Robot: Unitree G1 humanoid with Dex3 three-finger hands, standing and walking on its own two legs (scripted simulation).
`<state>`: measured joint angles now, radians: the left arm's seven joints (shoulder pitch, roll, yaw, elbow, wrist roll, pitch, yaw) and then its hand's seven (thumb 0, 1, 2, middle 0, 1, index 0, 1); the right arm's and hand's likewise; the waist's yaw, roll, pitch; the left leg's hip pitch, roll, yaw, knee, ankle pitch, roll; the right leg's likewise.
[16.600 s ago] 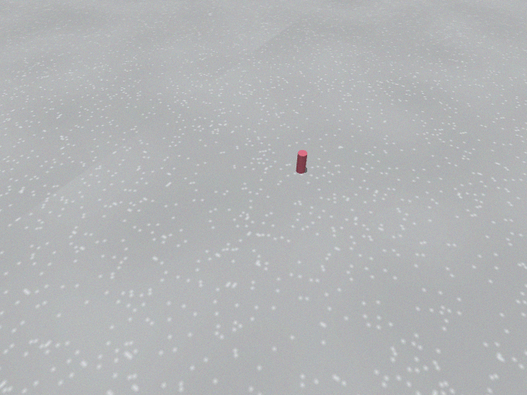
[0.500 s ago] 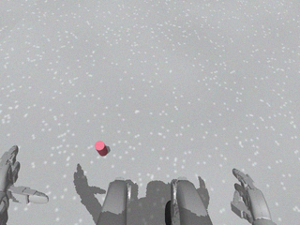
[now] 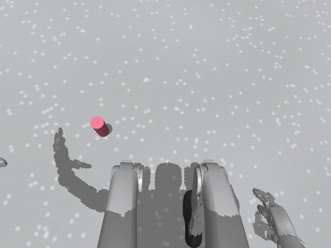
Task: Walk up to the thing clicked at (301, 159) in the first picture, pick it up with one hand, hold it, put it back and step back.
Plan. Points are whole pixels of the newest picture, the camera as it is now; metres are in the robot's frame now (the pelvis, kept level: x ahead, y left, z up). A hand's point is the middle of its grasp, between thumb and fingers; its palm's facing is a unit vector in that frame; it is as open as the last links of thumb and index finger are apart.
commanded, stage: go down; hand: left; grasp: from above
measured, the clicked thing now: (100, 127) +0.47 +0.26 -0.40
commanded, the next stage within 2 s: approach in 1.30 s
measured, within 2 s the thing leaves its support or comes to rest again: neither
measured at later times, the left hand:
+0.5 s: hand out of the picture +0.36 +0.43 -0.07, palm faces +0.28 -0.95 -0.11, open 17.2 cm
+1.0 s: hand out of the picture +0.38 +0.45 -0.09, palm faces +0.30 -0.95 -0.07, open 17.0 cm
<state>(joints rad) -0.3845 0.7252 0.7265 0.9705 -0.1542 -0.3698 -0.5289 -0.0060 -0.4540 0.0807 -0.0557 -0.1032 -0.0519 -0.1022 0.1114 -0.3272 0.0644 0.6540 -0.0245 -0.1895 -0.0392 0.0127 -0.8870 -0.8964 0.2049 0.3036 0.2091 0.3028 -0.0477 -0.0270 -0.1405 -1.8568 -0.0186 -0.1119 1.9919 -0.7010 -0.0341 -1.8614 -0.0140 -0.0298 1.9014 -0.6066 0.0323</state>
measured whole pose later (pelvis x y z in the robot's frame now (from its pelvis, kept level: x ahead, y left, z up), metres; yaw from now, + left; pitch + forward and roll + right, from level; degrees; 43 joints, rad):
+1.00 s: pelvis -0.01 +0.02 -0.10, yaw -2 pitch +30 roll -9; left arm -0.61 0.91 0.89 1.09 -0.17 -0.40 -0.65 -0.01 -0.43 0.10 -0.03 -0.08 -0.03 -0.09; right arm 0.11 -0.38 0.12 0.67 -0.05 -0.16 0.00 0.01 -0.90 -0.90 0.20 0.30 0.21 0.30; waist -0.09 -0.04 -0.07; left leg -2.14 -0.05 -0.13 2.32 -0.71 -0.01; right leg -2.11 -0.02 -0.04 2.18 -0.61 0.05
